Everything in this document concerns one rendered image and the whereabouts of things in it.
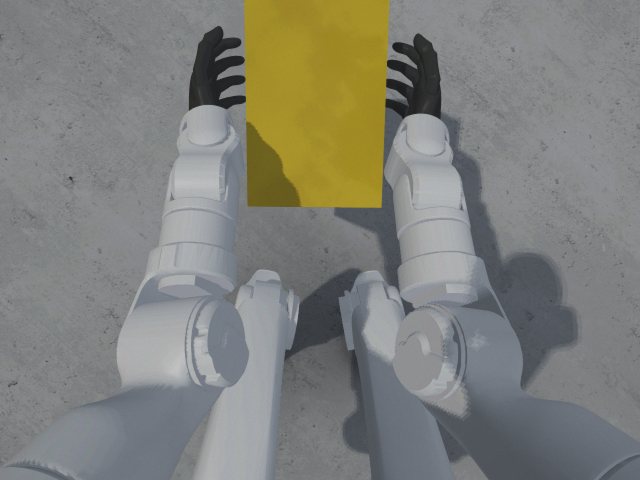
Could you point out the right robot upper arm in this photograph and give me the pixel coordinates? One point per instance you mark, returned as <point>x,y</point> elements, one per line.
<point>465,367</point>

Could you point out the left robot upper arm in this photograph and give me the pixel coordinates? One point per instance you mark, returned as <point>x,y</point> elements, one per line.
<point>175,357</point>

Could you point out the robot left hand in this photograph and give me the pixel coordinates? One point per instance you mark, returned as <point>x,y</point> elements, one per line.
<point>204,88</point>

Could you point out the left robot thigh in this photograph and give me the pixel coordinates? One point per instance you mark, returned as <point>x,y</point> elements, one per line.
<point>240,440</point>

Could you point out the right robot shin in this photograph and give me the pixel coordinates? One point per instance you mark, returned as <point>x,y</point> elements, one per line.
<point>374,276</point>

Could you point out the carton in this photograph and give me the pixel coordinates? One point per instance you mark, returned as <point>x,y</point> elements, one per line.
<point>315,102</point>

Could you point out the robot right hand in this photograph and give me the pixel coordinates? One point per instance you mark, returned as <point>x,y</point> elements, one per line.
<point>425,97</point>

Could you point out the right robot forearm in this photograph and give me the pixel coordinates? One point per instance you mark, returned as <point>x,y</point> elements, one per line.
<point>439,264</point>

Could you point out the left robot forearm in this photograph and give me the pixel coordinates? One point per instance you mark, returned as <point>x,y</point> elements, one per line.
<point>195,255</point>

